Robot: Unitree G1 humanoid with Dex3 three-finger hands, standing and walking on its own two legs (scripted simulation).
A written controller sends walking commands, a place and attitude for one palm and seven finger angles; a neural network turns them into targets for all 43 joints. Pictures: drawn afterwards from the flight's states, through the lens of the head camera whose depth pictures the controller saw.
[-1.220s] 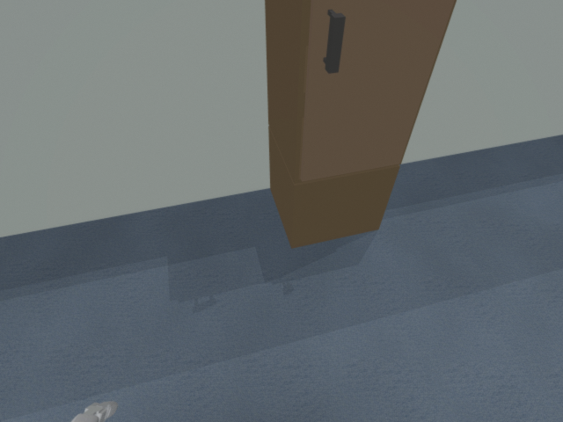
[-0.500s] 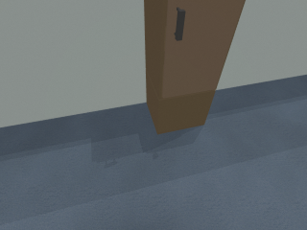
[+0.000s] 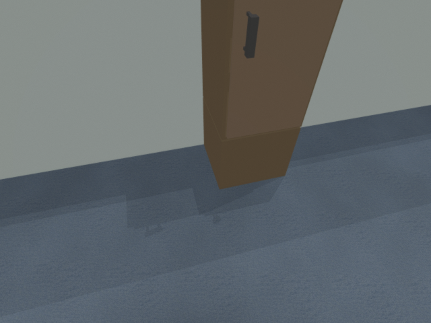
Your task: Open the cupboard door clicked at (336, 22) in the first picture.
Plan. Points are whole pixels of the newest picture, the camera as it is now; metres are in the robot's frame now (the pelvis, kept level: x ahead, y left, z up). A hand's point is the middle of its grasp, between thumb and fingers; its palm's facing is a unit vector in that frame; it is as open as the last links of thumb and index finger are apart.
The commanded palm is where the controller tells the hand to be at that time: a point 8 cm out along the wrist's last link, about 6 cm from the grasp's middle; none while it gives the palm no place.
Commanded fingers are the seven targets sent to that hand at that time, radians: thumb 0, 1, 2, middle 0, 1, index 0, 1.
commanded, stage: look at it before walking up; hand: left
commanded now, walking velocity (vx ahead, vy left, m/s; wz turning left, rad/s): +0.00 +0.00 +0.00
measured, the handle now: (249, 34) +0.96 -0.05 +0.13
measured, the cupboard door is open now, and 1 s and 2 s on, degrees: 0 0 0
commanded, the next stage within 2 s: walk to a spot facing it in 0.22 s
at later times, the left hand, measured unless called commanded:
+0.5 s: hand out of the picture +0.07 +0.24 -0.16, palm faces -0.05 -0.94 -0.33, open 7.4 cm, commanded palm none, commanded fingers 0.00 0.90 0.90 -0.20 -0.30 -0.20 -0.30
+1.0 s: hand out of the picture +0.05 +0.14 -0.16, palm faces -0.24 -0.94 -0.26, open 7.4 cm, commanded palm none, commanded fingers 0.00 0.90 0.90 -0.20 -0.30 -0.20 -0.30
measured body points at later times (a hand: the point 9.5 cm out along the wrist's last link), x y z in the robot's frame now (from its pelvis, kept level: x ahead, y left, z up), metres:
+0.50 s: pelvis +0.00 +0.00 +0.00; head +0.01 +0.00 +0.45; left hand +0.08 +0.29 -0.14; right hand +0.08 -0.29 -0.14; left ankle +0.00 +0.13 -0.75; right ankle +0.00 -0.12 -0.75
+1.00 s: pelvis -0.03 -0.04 +0.00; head +0.01 -0.08 +0.44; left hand +0.07 +0.19 -0.14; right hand -0.02 -0.31 -0.16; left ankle +0.00 +0.14 -0.66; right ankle -0.02 -0.11 -0.75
